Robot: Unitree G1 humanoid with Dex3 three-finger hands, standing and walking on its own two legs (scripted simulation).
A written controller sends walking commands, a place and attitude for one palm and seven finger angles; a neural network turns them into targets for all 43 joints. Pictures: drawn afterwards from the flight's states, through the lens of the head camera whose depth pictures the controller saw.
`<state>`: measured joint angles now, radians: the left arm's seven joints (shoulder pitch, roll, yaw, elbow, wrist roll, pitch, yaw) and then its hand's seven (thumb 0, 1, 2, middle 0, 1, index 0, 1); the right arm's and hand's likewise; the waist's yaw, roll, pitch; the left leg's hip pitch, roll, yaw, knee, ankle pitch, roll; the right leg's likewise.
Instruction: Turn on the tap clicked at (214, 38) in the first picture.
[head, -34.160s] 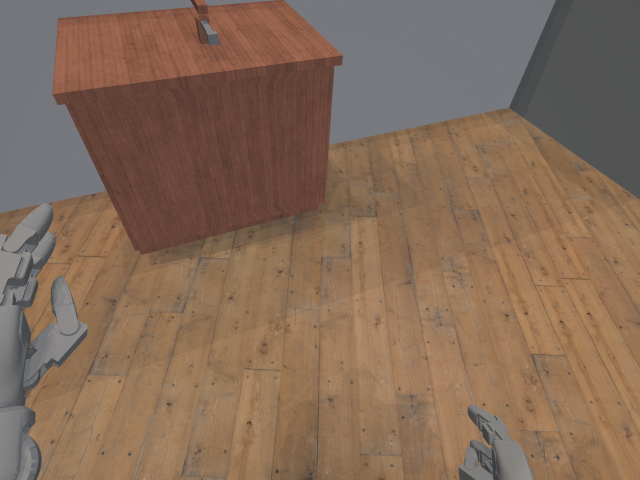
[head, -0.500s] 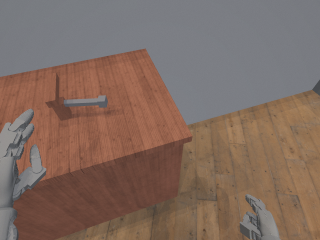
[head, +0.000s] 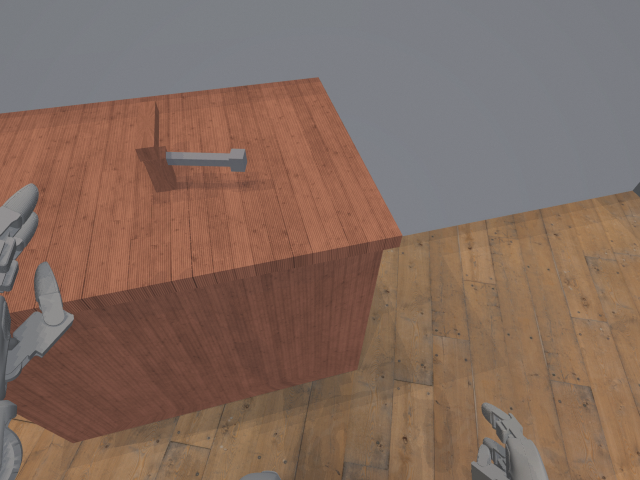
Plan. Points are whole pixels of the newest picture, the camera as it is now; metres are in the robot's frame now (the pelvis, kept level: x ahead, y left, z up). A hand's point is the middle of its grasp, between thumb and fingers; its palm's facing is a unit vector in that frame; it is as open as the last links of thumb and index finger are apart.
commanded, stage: step back with the hand held close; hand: left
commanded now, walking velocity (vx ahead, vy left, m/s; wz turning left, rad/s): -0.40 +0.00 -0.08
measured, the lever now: (238, 160) +0.60 +0.18 +0.05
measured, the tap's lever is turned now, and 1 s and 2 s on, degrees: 74 74 74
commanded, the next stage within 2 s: stop stepping back and stand still in 0.58 s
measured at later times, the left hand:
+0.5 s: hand (60, 410) +0.14 +0.20 +0.18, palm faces +0.35 -0.86 -0.37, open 7.4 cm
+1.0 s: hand out of the picture +0.05 +0.18 +0.17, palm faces +0.28 -0.86 -0.42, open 7.4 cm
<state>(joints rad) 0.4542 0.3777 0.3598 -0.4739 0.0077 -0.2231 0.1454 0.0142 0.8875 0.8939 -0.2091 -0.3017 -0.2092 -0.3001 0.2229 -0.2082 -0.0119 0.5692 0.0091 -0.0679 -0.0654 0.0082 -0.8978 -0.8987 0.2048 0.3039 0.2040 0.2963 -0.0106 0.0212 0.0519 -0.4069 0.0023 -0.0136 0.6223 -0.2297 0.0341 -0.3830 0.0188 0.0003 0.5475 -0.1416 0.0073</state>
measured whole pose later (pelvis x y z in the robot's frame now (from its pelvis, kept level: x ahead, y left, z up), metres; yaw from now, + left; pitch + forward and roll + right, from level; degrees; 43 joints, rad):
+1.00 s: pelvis -0.18 -0.04 +0.02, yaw -6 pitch +0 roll +2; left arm 0.52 0.36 0.31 -0.45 -0.03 -0.14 0.15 0.01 0.89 0.89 -0.21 -0.30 -0.21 -0.30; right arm 0.28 -0.24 -0.04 0.66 0.01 -0.07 -0.07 0.01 -0.90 -0.90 0.20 0.30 0.20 0.30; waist -0.01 -0.02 -0.02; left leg -0.37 0.00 0.03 0.75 -0.37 0.01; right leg -0.27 0.03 -0.01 0.46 -0.19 -0.07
